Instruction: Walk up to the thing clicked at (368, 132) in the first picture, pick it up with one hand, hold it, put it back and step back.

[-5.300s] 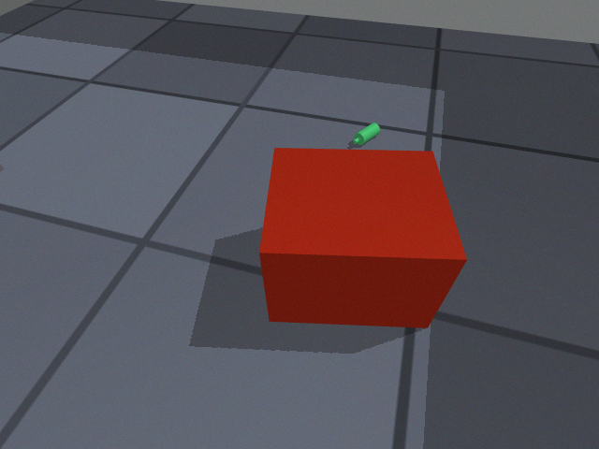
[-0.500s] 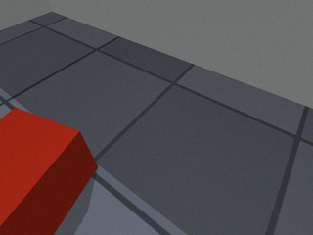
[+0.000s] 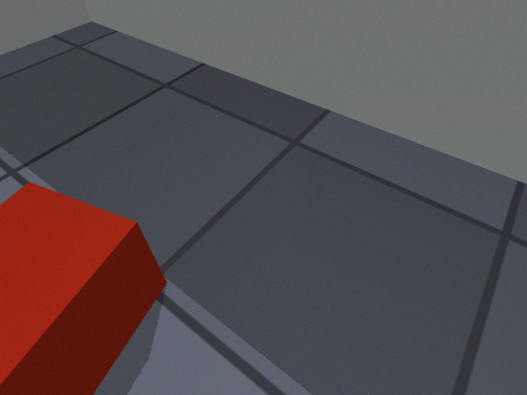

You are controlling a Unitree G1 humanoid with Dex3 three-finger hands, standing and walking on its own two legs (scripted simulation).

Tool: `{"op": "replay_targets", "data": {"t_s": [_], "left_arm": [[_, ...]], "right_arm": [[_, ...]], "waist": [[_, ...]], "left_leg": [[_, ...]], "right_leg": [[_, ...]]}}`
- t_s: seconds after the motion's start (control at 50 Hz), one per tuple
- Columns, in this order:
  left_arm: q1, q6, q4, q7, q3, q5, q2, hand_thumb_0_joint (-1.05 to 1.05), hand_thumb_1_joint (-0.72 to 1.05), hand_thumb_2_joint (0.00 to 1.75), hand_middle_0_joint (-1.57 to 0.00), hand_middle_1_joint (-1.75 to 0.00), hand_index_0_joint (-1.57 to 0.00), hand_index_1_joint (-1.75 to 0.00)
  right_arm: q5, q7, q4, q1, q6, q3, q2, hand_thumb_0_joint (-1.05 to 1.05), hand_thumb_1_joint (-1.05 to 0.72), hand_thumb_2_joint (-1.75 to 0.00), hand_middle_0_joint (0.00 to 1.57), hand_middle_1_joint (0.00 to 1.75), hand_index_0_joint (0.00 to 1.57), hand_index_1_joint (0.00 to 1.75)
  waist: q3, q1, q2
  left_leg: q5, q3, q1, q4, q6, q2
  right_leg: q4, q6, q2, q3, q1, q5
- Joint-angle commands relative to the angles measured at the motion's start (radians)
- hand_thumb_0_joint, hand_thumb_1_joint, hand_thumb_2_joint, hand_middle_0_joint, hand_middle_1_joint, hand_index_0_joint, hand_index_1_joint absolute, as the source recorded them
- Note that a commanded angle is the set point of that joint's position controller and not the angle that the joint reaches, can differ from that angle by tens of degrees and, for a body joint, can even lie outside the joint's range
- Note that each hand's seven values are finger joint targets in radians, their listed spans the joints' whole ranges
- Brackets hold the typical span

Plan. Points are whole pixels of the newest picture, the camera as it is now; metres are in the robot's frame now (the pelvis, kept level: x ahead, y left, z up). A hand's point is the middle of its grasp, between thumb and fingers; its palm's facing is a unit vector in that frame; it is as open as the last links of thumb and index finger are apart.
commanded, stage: stand
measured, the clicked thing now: out of the picture +1.00 +1.50 -0.75
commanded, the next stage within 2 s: walk up in 0.92 s
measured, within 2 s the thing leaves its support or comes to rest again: neither
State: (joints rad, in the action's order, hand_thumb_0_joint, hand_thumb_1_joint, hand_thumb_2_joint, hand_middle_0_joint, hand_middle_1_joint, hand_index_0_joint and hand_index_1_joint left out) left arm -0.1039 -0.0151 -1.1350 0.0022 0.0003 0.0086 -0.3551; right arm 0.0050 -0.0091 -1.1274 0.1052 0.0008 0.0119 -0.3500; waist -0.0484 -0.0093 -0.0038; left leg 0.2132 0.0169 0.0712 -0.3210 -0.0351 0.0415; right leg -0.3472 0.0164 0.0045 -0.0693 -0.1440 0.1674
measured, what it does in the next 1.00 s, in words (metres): stands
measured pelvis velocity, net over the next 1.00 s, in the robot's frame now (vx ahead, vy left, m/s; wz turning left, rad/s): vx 0.01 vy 0.00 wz -0.01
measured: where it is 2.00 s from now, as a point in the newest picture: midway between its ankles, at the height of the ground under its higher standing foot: (283, 327)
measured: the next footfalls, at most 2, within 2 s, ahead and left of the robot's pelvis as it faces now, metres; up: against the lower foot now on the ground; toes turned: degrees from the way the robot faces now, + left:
right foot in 1.16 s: +0.12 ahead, -0.15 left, +0.00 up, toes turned -6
left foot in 1.58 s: +0.42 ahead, +0.08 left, +0.00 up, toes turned +3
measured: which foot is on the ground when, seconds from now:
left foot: down 0.00-1.00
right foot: down 0.00-1.00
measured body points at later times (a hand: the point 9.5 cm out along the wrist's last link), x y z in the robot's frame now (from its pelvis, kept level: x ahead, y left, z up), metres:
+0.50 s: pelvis +0.00 +0.00 +0.00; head +0.01 +0.00 +0.45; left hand +0.08 +0.31 -0.13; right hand +0.07 -0.30 -0.13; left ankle -0.02 +0.14 -0.75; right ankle +0.02 -0.13 -0.75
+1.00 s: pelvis +0.01 +0.00 +0.00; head +0.01 +0.00 +0.45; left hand +0.08 +0.31 -0.13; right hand +0.08 -0.31 -0.13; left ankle -0.03 +0.14 -0.74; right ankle +0.01 -0.13 -0.74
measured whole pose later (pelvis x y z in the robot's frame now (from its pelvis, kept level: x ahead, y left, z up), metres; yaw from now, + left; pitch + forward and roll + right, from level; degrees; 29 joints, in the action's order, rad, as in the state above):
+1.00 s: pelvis +0.01 +0.00 +0.00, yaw -1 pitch -2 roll +1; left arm -0.17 -0.02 -1.09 -0.04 -0.04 0.03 -0.37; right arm 0.03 -0.04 -1.08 0.17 -0.02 0.05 -0.36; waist -0.01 0.00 0.01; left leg 0.40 0.03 0.10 -0.42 0.01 0.04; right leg -0.50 -0.01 0.00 -0.08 -0.20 0.39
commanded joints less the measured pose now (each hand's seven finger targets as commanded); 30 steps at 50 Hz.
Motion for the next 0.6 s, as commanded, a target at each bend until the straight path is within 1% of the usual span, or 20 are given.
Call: {"op": "replay_targets", "data": {"t_s": [0.0,0.04,0.06,0.12,0.14,0.16,0.18,0.2,0.24,0.28,0.3,0.32,0.38,0.4,0.42,0.48,0.52,0.54,0.56,0.58], "left_arm": [[0.029,-0.019,0.060,0.011,-0.038,-0.001,-0.215,0.00,0.90,0.90,-0.20,-0.30,-0.20,-0.30],[0.036,-0.019,0.063,0.011,-0.040,-0.004,-0.223,0.00,0.90,0.90,-0.20,-0.30,-0.20,-0.30],[0.033,-0.020,0.064,0.011,-0.039,-0.002,-0.215,0.00,0.90,0.90,-0.20,-0.30,-0.20,-0.30],[0.031,-0.020,0.064,0.010,-0.040,-0.002,-0.214,0.00,0.90,0.90,-0.20,-0.30,-0.20,-0.30],[0.031,-0.020,0.064,0.010,-0.039,-0.003,-0.221,0.00,0.90,0.90,-0.20,-0.30,-0.20,-0.30],[0.030,-0.020,0.065,0.011,-0.039,-0.002,-0.218,0.00,0.90,0.90,-0.20,-0.30,-0.20,-0.30],[0.032,-0.020,0.065,0.012,-0.038,-0.002,-0.217,0.00,0.90,0.90,-0.20,-0.30,-0.20,-0.30],[0.030,-0.021,0.066,0.011,-0.038,0.000,-0.213,0.00,0.90,0.90,-0.20,-0.30,-0.20,-0.30],[0.030,-0.019,0.065,0.011,-0.038,-0.002,-0.216,0.00,0.90,0.90,-0.20,-0.30,-0.20,-0.30],[0.033,-0.019,0.067,0.011,-0.038,-0.004,-0.218,0.00,0.90,0.90,-0.20,-0.30,-0.20,-0.30],[0.026,-0.017,0.067,0.010,-0.038,-0.004,-0.213,0.00,0.90,0.90,-0.20,-0.30,-0.20,-0.30],[0.027,-0.016,0.065,0.010,-0.037,-0.002,-0.210,0.00,0.90,0.90,-0.20,-0.30,-0.20,-0.30],[0.020,-0.015,0.063,0.010,-0.037,-0.001,-0.214,0.00,0.90,0.90,-0.20,-0.30,-0.20,-0.30],[0.017,-0.017,0.064,0.010,-0.037,0.000,-0.212,0.00,0.90,0.90,-0.20,-0.30,-0.20,-0.30],[0.025,-0.017,0.066,0.010,-0.039,0.001,-0.215,0.00,0.90,0.90,-0.20,-0.30,-0.20,-0.30],[0.023,-0.017,0.067,0.009,-0.040,-0.001,-0.213,0.00,0.90,0.90,-0.20,-0.30,-0.20,-0.30],[0.017,-0.016,0.065,0.008,-0.039,-0.001,-0.210,0.00,0.90,0.90,-0.20,-0.30,-0.20,-0.30],[0.022,-0.015,0.063,0.009,-0.039,-0.003,-0.212,0.00,0.90,0.90,-0.20,-0.30,-0.20,-0.30],[0.019,-0.016,0.066,0.008,-0.040,-0.002,-0.214,0.00,0.90,0.90,-0.20,-0.30,-0.20,-0.30],[0.028,-0.016,0.066,0.009,-0.040,-0.003,-0.215,0.00,0.90,0.90,-0.20,-0.30,-0.20,-0.30]], "right_arm": [[0.002,0.012,0.060,-0.034,-0.020,0.042,-0.211,0.00,-0.90,-0.90,0.20,0.30,0.20,0.30],[0.002,0.011,0.056,-0.022,-0.020,0.038,-0.207,0.00,-0.90,-0.90,0.20,0.30,0.20,0.30],[0.003,0.011,0.059,-0.027,-0.020,0.041,-0.214,0.00,-0.90,-0.90,0.20,0.30,0.20,0.30],[0.003,0.013,0.063,-0.031,-0.022,0.040,-0.216,0.00,-0.90,-0.90,0.20,0.30,0.20,0.30],[0.003,0.012,0.061,-0.024,-0.023,0.037,-0.207,0.00,-0.90,-0.90,0.20,0.30,0.20,0.30],[0.002,0.013,0.061,-0.027,-0.023,0.040,-0.213,0.00,-0.90,-0.90,0.20,0.30,0.20,0.30],[0.002,0.012,0.062,-0.023,-0.022,0.040,-0.212,0.00,-0.90,-0.90,0.20,0.30,0.20,0.30],[0.003,0.013,0.061,-0.029,-0.022,0.041,-0.215,0.00,-0.90,-0.90,0.20,0.30,0.20,0.30],[0.003,0.013,0.061,-0.023,-0.022,0.038,-0.212,0.00,-0.90,-0.90,0.20,0.30,0.20,0.30],[0.003,0.013,0.061,-0.021,-0.022,0.038,-0.210,0.00,-0.90,-0.90,0.20,0.30,0.20,0.30],[0.004,0.014,0.059,-0.025,-0.022,0.039,-0.215,0.00,-0.90,-0.90,0.20,0.30,0.20,0.30],[0.004,0.014,0.060,-0.030,-0.022,0.040,-0.216,0.00,-0.90,-0.90,0.20,0.30,0.20,0.30],[0.003,0.012,0.060,-0.025,-0.021,0.040,-0.213,0.00,-0.90,-0.90,0.20,0.30,0.20,0.30],[0.003,0.012,0.063,-0.030,-0.021,0.042,-0.217,0.00,-0.90,-0.90,0.20,0.30,0.20,0.30],[0.003,0.013,0.063,-0.020,-0.022,0.040,-0.212,0.00,-0.90,-0.90,0.20,0.30,0.20,0.30],[0.003,0.013,0.063,-0.015,-0.023,0.040,-0.214,0.00,-0.90,-0.90,0.20,0.30,0.20,0.30],[0.003,0.013,0.064,-0.026,-0.023,0.042,-0.216,0.00,-0.90,-0.90,0.20,0.30,0.20,0.30],[0.003,0.013,0.062,-0.016,-0.024,0.040,-0.212,0.00,-0.90,-0.90,0.20,0.30,0.20,0.30],[0.003,0.013,0.064,-0.018,-0.024,0.041,-0.215,0.00,-0.90,-0.90,0.20,0.30,0.20,0.30],[0.004,0.013,0.062,-0.013,-0.024,0.040,-0.213,0.00,-0.90,-0.90,0.20,0.30,0.20,0.30]], "waist": [[0.069,0.001,0.019],[0.052,0.000,0.010],[0.070,0.000,-0.005],[0.084,0.002,-0.013],[0.073,0.000,-0.001],[0.082,0.001,0.000],[0.082,0.000,0.007],[0.081,0.003,-0.002],[0.071,0.000,-0.004],[0.070,0.002,-0.001],[0.068,0.004,-0.014],[0.064,0.004,-0.019],[0.052,0.006,-0.001],[0.064,0.006,-0.002],[0.062,0.002,-0.001],[0.072,0.003,-0.007],[0.064,0.007,0.004],[0.047,0.004,0.002],[0.060,0.006,0.008],[0.045,0.004,0.006]], "left_leg": [[-0.104,-0.064,-0.012,0.042,0.048,0.092],[-0.082,-0.064,0.016,0.050,0.047,0.085],[-0.089,-0.063,0.007,0.044,0.051,0.090],[-0.125,-0.064,-0.002,0.042,0.051,0.092],[-0.124,-0.066,0.002,0.047,0.047,0.089],[-0.138,-0.069,-0.010,0.042,0.050,0.094],[-0.131,-0.066,0.000,0.040,0.048,0.091],[-0.144,-0.065,-0.009,0.036,0.051,0.094],[-0.122,-0.064,0.004,0.044,0.048,0.088],[-0.129,-0.064,0.005,0.044,0.048,0.089],[-0.106,-0.062,0.003,0.047,0.048,0.088],[-0.097,-0.065,0.010,0.049,0.050,0.090],[-0.073,-0.070,0.023,0.057,0.050,0.087],[-0.091,-0.068,0.002,0.048,0.055,0.093],[-0.094,-0.066,0.015,0.052,0.052,0.089],[-0.091,-0.067,0.010,0.054,0.054,0.090],[-0.086,-0.069,0.000,0.056,0.053,0.090],[-0.075,-0.070,0.022,0.063,0.052,0.086],[-0.075,-0.070,0.009,0.058,0.054,0.090],[-0.082,-0.071,0.025,0.061,0.051,0.085]], "right_leg": [[0.052,-0.036,-0.111,-0.068,-0.006,-0.166],[0.056,-0.037,-0.110,-0.072,0.005,-0.145],[0.053,-0.037,-0.114,-0.071,0.012,-0.162],[0.044,-0.037,-0.117,-0.072,0.025,-0.211],[0.045,-0.036,-0.114,-0.067,0.017,-0.196],[0.043,-0.037,-0.114,-0.064,0.018,-0.199],[0.046,-0.036,-0.114,-0.064,0.023,-0.195],[0.045,-0.036,-0.116,-0.065,0.020,-0.217],[0.050,-0.035,-0.112,-0.065,0.018,-0.187],[0.047,-0.037,-0.115,-0.067,0.020,-0.195],[0.050,-0.038,-0.112,-0.067,0.012,-0.171],[0.051,-0.038,-0.112,-0.067,0.015,-0.171],[0.055,-0.036,-0.107,-0.061,0.007,-0.126],[0.051,-0.037,-0.112,-0.064,0.006,-0.155],[0.050,-0.036,-0.114,-0.067,0.014,-0.167],[0.042,-0.038,-0.114,-0.064,0.021,-0.165],[0.046,-0.037,-0.108,-0.061,0.006,-0.149],[0.053,-0.036,-0.109,-0.067,0.007,-0.140],[0.049,-0.039,-0.110,-0.064,0.012,-0.137],[0.049,-0.037,-0.111,-0.067,0.011,-0.143]]}}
